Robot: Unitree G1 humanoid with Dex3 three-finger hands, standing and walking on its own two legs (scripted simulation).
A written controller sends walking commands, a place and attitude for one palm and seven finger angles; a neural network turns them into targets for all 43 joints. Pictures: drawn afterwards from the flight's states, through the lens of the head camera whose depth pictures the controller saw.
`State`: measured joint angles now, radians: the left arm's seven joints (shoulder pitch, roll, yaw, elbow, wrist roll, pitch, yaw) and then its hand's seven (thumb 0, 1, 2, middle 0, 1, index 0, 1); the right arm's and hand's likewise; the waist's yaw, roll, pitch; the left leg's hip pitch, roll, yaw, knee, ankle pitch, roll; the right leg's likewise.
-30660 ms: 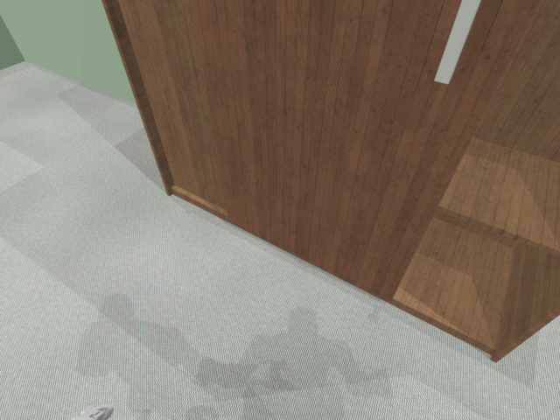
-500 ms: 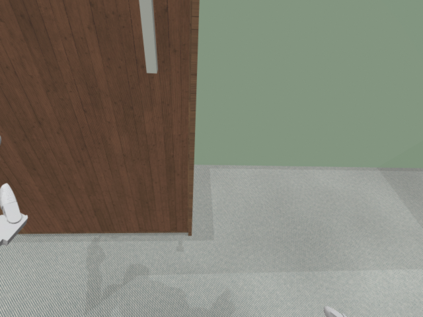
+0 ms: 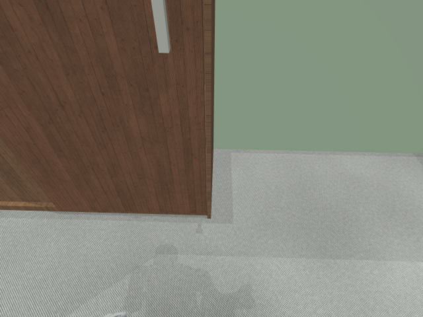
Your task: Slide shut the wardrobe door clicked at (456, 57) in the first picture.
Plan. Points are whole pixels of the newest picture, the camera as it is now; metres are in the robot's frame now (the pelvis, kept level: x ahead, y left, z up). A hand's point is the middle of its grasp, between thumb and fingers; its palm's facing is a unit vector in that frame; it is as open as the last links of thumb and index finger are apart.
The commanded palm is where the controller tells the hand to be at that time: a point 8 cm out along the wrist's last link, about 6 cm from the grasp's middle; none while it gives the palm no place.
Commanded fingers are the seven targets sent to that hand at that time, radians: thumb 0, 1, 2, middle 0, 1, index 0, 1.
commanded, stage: let the arm hang, fingers relaxed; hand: left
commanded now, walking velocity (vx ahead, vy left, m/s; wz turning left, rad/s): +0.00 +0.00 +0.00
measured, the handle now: (161, 9) +0.73 +0.13 +0.28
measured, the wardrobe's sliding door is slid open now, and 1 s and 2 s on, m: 0.00 0.00 0.00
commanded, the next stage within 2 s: look to check the result in 0.84 s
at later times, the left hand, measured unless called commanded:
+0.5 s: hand out of the picture +0.07 +0.29 -0.13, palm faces +0.00 -0.93 -0.36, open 7.4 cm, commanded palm none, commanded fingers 0.00 0.90 0.90 -0.20 -0.30 -0.20 -0.30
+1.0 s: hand out of the picture +0.15 +0.25 -0.13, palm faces -0.05 -0.94 -0.33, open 7.4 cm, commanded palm none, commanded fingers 0.00 0.90 0.90 -0.20 -0.30 -0.20 -0.30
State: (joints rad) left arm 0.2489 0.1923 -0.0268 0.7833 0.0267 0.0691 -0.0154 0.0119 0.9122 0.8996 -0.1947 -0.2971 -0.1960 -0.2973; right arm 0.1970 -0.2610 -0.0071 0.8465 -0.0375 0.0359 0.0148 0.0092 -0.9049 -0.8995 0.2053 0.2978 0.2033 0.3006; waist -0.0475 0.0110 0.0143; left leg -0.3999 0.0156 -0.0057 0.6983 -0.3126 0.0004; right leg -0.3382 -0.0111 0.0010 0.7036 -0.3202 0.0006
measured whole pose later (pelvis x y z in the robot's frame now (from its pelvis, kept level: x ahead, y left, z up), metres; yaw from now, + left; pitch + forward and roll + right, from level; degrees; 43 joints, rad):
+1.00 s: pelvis +0.06 +0.01 +0.03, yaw +0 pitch -1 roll +0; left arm 0.07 0.32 0.00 1.11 0.01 -0.02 -0.01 0.01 0.91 0.90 -0.20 -0.30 -0.20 -0.30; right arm 0.06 -0.34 0.00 1.11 -0.02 0.00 0.01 0.01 -0.90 -0.90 0.21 0.30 0.20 0.30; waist -0.01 0.01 0.07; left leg -0.17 0.01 0.01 0.35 -0.16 -0.01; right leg -0.11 -0.02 0.01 0.35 -0.22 0.02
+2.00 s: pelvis +0.07 -0.01 +0.03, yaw -2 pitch -2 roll +0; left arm 0.10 0.33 0.00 1.13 0.01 -0.02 0.00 0.01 0.91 0.90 -0.20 -0.30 -0.20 -0.30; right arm 0.10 -0.34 -0.01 1.13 -0.02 0.01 0.00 0.01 -0.90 -0.90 0.21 0.30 0.20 0.30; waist -0.01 0.01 0.06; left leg -0.12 0.04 0.03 0.31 -0.17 -0.03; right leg -0.06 0.01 0.03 0.31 -0.21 0.00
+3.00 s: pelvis +0.06 +0.00 +0.03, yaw -2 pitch -2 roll +0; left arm 0.09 0.34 0.00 1.13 0.01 -0.02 0.00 0.01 0.91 0.90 -0.20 -0.30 -0.20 -0.30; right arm 0.08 -0.34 -0.01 1.13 -0.02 0.01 0.00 0.01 -0.90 -0.90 0.21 0.30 0.20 0.30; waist -0.01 0.00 0.08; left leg -0.13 0.03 0.03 0.31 -0.15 -0.02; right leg -0.07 0.00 0.03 0.30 -0.20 0.01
